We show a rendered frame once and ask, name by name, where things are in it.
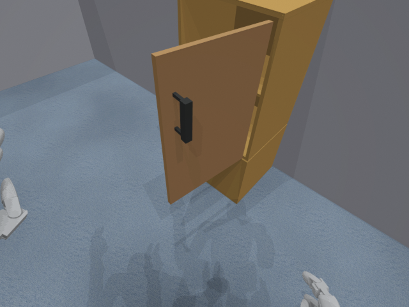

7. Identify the cupboard door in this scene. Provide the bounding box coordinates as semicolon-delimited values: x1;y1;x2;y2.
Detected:
151;20;274;204

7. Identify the right robot hand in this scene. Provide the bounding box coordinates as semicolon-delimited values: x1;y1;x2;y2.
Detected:
300;271;340;307

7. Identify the left robot hand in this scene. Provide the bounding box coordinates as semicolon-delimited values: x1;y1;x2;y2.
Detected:
0;128;27;240

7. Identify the handle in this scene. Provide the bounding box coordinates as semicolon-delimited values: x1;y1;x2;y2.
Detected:
173;92;193;144

